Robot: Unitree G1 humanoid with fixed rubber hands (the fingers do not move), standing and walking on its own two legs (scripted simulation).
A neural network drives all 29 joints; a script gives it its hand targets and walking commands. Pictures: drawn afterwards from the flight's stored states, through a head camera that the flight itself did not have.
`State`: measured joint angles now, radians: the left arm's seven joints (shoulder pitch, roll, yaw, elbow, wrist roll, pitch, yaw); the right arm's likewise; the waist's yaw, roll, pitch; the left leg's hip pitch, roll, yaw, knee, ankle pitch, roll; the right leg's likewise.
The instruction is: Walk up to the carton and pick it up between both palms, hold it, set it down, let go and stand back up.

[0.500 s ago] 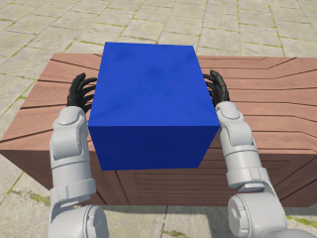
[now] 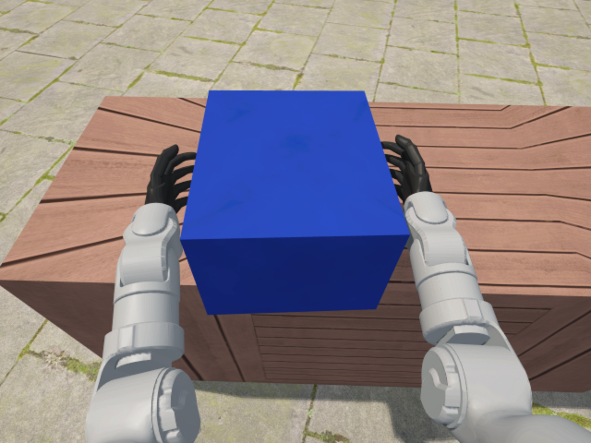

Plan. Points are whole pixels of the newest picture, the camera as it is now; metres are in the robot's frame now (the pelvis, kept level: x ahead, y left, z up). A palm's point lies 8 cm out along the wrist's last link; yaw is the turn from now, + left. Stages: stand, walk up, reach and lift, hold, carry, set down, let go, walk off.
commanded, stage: set down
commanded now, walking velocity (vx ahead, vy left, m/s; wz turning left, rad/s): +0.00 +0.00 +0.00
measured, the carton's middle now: (290, 196) +0.44 -0.04 +0.06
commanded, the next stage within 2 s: none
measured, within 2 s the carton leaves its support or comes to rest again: rests again in 1.78 s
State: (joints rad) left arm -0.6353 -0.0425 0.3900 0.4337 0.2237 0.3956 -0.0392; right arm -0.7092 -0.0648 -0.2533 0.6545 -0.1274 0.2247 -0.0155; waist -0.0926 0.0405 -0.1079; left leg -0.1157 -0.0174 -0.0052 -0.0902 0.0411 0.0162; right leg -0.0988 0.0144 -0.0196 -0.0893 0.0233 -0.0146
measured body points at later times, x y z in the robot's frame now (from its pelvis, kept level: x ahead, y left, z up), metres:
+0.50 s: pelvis +0.00 +0.00 +0.00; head +0.06 -0.01 +0.44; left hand +0.45 +0.13 +0.08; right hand +0.43 -0.21 +0.08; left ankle -0.02 +0.11 -0.75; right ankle -0.03 -0.11 -0.75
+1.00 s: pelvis +0.01 +0.00 +0.00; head +0.08 +0.00 +0.44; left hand +0.46 +0.13 +0.06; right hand +0.44 -0.21 +0.07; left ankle -0.02 +0.11 -0.75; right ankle -0.03 -0.11 -0.75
